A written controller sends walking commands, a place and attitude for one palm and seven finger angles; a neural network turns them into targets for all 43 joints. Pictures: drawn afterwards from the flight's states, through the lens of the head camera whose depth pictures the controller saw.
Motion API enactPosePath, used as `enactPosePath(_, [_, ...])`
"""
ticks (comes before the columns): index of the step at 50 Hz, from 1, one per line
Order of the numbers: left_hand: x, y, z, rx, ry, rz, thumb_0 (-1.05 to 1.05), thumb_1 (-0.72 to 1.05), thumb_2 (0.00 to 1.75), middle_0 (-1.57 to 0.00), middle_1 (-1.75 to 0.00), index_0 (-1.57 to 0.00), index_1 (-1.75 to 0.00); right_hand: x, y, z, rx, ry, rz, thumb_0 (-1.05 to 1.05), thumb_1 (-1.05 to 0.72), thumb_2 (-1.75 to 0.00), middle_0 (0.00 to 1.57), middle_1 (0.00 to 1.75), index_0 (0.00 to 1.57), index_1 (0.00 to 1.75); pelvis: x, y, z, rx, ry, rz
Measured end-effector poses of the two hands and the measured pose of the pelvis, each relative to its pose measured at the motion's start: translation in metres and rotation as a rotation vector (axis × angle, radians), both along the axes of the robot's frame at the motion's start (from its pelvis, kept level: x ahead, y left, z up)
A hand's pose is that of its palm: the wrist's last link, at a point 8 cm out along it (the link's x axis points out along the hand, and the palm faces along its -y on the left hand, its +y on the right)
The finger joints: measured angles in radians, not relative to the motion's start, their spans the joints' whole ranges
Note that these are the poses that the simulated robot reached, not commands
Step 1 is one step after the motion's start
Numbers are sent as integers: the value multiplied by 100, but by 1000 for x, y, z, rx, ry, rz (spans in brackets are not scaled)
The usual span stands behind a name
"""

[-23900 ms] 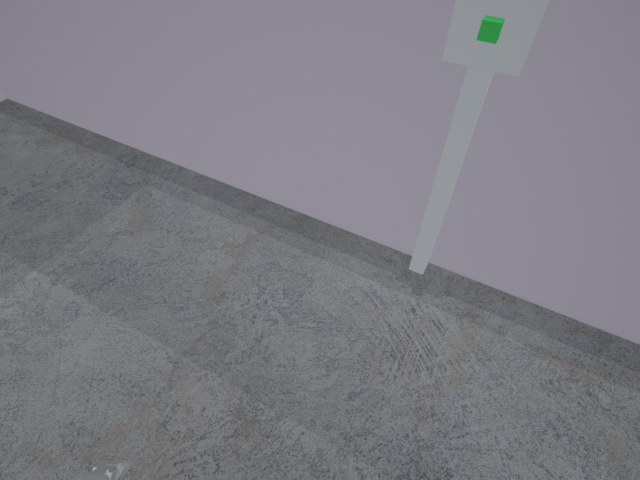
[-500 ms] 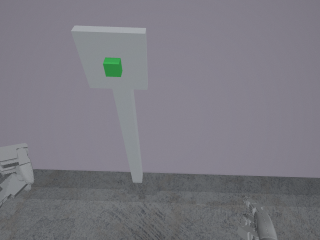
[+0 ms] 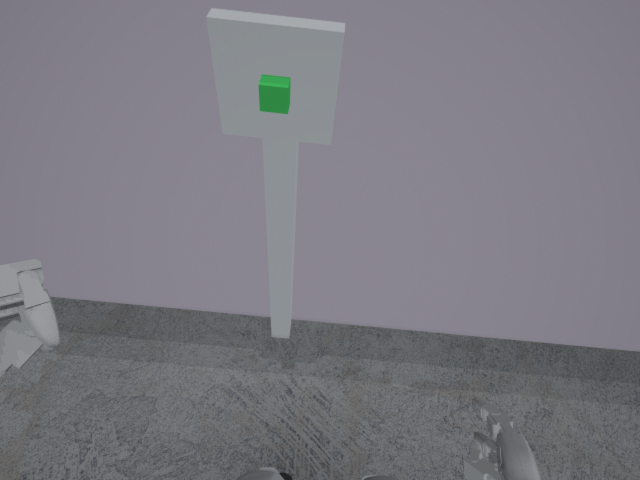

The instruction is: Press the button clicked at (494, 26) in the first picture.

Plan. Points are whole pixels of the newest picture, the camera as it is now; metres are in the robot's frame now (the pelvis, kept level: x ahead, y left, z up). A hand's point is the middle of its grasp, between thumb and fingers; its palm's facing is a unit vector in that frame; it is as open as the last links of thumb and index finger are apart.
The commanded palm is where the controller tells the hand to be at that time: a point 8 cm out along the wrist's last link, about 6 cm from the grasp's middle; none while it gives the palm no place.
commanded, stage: step back with the hand held close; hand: left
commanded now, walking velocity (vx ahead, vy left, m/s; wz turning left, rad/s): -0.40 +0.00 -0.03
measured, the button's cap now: (275, 93) +0.59 +0.11 +0.16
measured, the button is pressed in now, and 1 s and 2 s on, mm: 0 0 0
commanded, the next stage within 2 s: stop stepping back and stand still in 0.22 s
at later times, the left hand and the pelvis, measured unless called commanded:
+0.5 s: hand (20, 438) +0.13 +0.22 +0.18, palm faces +0.27 -0.87 -0.41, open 3.1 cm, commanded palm +0.08 +0.27 +0.19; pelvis -0.09 +0.00 +0.00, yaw -6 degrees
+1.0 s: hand out of the picture +0.09 +0.23 +0.18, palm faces +0.30 -0.85 -0.42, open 3.1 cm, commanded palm +0.03 +0.28 +0.19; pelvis -0.13 +0.01 +0.01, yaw -5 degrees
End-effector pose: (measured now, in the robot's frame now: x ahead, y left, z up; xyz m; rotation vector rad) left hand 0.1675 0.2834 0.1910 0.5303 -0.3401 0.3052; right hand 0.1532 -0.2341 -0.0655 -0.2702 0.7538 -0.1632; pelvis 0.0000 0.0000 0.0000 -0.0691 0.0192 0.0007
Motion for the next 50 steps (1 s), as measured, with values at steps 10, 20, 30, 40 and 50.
enactPosePath(10, [-23,-17,13,-52,10,-114,1,89,89,-131,-150,-131,-150,-34,13,17,29,-40,18,2,-90,-90,21,30,20,30,-35,1,14,-12,64,-68])
enactPosePath(20, [-69,-32,15,12,23,-172,1,88,89,-131,-150,-131,-150,-106,-13,-6,44,14,-101,2,-90,-90,21,30,20,30,-76,-2,3,40,16,-124])
enactPosePath(30, [-87,-18,-2,-53,80,-80,1,88,89,-131,-150,-131,-150,-161,-22,3,10,-21,-173,2,-90,-90,20,30,20,30,-104,2,9,55,-15,-107])
enactPosePath(40, [-125,-12,-5,-63,40,-55,1,88,89,-131,-150,-131,-150,-171,-18,-9,5,-10,-142,2,-90,-90,21,30,20,30,-116,8,0,8,-53,-94])
enactPosePath(50, [-113,-14,6,-36,43,-55,2,89,89,-131,-150,-131,-150,-154,14,3,78,-84,-80,2,-90,-90,20,30,20,30,-127,8,9,56,-35,-82])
